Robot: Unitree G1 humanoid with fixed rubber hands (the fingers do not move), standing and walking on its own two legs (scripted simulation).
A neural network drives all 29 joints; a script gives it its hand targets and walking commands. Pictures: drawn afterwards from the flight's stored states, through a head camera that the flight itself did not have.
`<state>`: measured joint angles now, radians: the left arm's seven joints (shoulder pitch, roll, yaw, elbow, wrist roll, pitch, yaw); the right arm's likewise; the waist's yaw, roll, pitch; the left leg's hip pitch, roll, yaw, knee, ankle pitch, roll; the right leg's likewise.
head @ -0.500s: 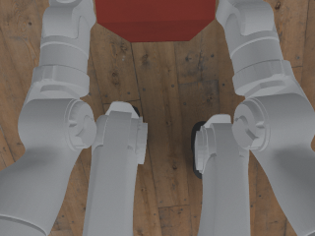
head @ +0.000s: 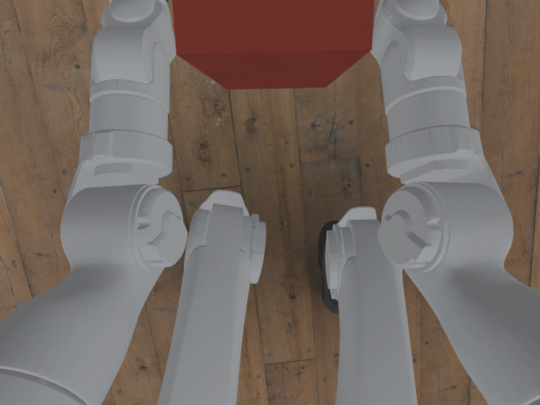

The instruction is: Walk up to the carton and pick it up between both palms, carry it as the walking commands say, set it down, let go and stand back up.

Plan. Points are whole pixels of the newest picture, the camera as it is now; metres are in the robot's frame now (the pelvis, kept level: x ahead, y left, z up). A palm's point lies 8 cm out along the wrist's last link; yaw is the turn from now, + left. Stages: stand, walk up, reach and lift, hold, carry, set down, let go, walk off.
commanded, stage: reach and lift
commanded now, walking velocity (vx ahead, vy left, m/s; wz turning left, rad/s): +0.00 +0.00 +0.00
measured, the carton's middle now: out of the picture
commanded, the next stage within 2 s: none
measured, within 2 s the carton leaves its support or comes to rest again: neither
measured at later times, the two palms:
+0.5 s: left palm out of the picture +0.51 +0.20 -0.06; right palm out of the picture +0.55 -0.06 -0.05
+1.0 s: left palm out of the picture +0.49 +0.20 +0.01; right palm out of the picture +0.52 -0.06 +0.02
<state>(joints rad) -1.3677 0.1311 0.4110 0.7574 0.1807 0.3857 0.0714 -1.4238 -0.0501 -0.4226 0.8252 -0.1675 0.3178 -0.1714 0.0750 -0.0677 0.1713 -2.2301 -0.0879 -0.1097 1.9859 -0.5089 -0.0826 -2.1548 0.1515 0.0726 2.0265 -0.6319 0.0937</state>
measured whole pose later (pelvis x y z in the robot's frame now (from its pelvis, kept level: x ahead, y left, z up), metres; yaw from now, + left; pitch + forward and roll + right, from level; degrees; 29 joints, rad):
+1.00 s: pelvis +0.00 +0.00 +0.09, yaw +1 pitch +40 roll -2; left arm -1.15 0.02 0.44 0.71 0.21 0.42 0.08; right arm -1.19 0.03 -0.46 0.76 -0.21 0.36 -0.14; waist 0.06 -0.06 -0.03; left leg -1.95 -0.11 -0.14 1.70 -0.45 -0.09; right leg -1.88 0.16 0.10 1.74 -0.57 0.08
